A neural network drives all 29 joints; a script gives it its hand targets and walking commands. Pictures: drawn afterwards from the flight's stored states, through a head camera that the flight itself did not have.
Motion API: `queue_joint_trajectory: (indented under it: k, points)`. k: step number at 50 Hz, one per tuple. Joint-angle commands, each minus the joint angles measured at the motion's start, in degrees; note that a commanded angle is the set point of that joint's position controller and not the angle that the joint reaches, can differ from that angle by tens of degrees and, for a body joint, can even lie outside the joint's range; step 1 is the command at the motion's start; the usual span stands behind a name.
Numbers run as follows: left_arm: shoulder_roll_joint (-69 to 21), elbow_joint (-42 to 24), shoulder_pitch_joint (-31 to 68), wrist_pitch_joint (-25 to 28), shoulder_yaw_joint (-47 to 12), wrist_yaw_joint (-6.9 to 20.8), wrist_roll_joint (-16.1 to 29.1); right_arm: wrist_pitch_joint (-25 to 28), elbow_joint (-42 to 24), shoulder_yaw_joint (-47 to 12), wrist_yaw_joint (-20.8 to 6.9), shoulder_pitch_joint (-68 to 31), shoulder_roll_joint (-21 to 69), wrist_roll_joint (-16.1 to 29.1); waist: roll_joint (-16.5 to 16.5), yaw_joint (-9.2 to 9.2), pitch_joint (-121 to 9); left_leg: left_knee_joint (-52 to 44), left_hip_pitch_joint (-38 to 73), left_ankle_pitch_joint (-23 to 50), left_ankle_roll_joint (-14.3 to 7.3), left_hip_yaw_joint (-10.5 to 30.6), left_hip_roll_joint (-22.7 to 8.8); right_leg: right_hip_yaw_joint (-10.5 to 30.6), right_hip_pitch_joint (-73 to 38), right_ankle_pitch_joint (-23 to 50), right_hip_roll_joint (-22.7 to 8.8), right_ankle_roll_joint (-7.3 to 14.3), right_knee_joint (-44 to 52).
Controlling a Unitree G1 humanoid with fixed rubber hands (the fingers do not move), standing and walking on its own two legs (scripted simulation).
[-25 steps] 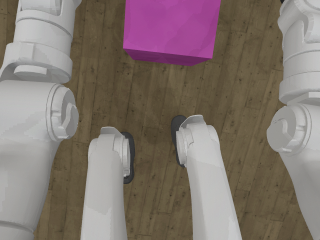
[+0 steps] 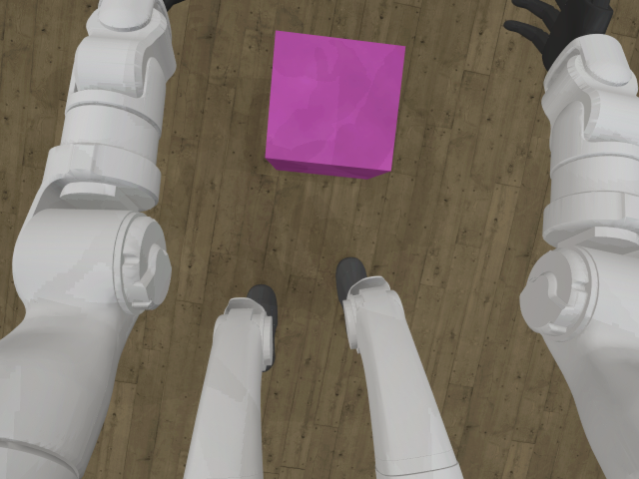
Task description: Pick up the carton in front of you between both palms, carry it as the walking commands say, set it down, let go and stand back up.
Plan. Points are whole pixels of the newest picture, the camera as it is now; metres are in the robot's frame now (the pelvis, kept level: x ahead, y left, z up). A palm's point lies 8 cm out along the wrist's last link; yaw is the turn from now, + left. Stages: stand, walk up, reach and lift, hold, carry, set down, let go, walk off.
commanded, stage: let go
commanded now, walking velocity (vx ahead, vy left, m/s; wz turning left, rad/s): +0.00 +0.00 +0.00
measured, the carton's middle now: (330, 118) +0.53 -0.09 -0.49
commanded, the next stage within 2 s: stand in 1.46 s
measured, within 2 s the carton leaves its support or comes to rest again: neither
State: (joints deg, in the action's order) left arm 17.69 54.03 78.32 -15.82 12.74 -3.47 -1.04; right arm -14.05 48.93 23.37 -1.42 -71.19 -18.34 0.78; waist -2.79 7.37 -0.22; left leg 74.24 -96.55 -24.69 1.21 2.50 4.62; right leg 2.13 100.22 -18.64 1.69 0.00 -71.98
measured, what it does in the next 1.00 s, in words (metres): rises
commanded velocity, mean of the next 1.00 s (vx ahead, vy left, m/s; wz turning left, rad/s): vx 0.00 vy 0.00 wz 0.00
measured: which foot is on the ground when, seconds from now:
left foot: down 0.00-1.00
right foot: down 0.00-1.00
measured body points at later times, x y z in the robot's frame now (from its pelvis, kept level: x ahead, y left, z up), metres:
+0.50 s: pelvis +0.05 -0.02 +0.11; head +0.28 -0.04 +0.50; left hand +0.45 +0.14 +0.00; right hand +0.39 -0.29 +0.00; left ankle +0.06 +0.12 -0.58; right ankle +0.10 -0.11 -0.58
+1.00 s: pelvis +0.10 +0.01 +0.16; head +0.14 +0.02 +0.61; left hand +0.30 +0.23 +0.08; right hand +0.25 -0.23 +0.09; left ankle +0.06 +0.12 -0.58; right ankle +0.10 -0.11 -0.58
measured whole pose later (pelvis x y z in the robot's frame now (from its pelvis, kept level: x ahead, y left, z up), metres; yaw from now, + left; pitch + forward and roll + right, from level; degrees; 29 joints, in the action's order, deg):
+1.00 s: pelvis +0.10 +0.01 +0.16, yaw -3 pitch +3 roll -1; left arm 10.7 27.3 -9.8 -2.2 3.6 1.6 -1.7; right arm -2.6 24.7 2.2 -4.4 13.1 -11.7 0.7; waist 0.0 1.2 2.6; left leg 26.9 -12.0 -17.6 -1.2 3.3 1.8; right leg 3.2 15.3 -12.3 2.0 -0.3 -24.8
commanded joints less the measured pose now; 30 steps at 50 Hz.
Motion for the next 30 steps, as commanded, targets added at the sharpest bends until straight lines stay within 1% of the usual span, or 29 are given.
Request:
queue_joint_trajectory:
  k: [1,5,7,10,13,16,21,25,27,30]
  points:
    - [3.73,-5.81,13.03,1.64,1.76,0.26,-1.91,1.89,-5.54,1.19,-0.80,-10.86,-7.21,-1.77,-2.15,2.60,-59.77,-10.21,26.46,13.87,1.25,-3.78,1.86,-5.08,-44.66,24.73,1.29,-2.29,7.13]
    - [0.40,-9.11,5.00,2.01,3.57,-0.94,-5.02,2.80,-7.38,1.07,-2.67,-3.99,-6.76,-4.89,-1.58,1.68,-63.02,-14.80,32.65,18.64,1.73,-3.57,1.71,-4.96,-52.05,28.63,1.36,-1.84,10.78]
    - [-1.89,-12.17,-0.91,2.12,4.15,-2.05,-6.42,3.21,-9.22,0.41,-3.72,0.96,-6.69,-6.29,-1.06,1.29,-64.21,-17.06,36.05,21.21,2.05,-3.39,1.67,-4.88,-56.29,30.65,1.47,-1.44,12.61]
    - [-5.14,-18.20,-10.66,2.82,3.70,-3.49,-7.16,4.00,-12.82,-1.85,-5.07,9.50,-6.34,-7.53,0.68,1.31,-63.41,-20.38,38.07,23.55,2.40,-3.17,1.73,-4.25,-63.67,34.35,1.36,-0.90,15.31]
    - [-6.60,-23.91,-18.37,4.17,2.35,-4.10,-6.92,5.02,-16.63,-4.09,-5.64,16.23,-5.82,-7.15,2.53,1.23,-58.99,-23.91,36.43,22.29,2.43,-3.12,1.64,-2.72,-71.18,36.95,0.94,-0.53,18.05]
    - [-6.99,-27.25,-25.23,5.66,0.93,-3.66,-6.33,6.01,-18.69,-6.39,-5.92,23.27,-4.54,-5.65,3.26,0.47,-53.85,-27.35,35.64,19.09,2.29,-3.28,1.34,-0.94,-77.00,37.23,0.27,-0.43,21.06]
    - [-7.40,-26.78,-37.88,8.56,-0.15,-1.95,-5.97,8.32,-19.12,-9.17,-5.89,36.36,-1.54,-3.29,3.37,-1.16,-47.64,-31.75,37.22,15.86,1.61,-3.38,0.71,1.65,-83.65,37.57,-0.93,-0.74,25.35]
    - [-7.29,-25.33,-48.03,10.88,-0.87,-0.61,-5.57,10.35,-19.93,-11.46,-5.35,46.13,0.12,-2.12,4.35,-2.05,-43.31,-34.79,39.99,14.64,0.82,-2.95,0.27,2.86,-88.00,37.87,-1.54,-1.07,28.21]
    - [-6.95,-25.13,-52.61,11.99,-1.29,0.04,-5.23,11.34,-20.83,-12.62,-4.95,50.67,0.58,-1.67,4.85,-2.35,-40.65,-36.36,42.47,13.96,0.40,-2.66,0.00,2.98,-89.45,36.81,-1.61,-1.25,29.87]
    - [-6.35,-25.56,-58.70,13.46,-2.11,1.00,-4.61,12.64,-22.62,-14.27,-4.33,57.22,1.05,-1.15,5.07,-2.75,-35.80,-38.81,48.01,13.07,-0.19,-2.24,-0.47,2.64,-90.23,33.32,-1.46,-1.45,32.80]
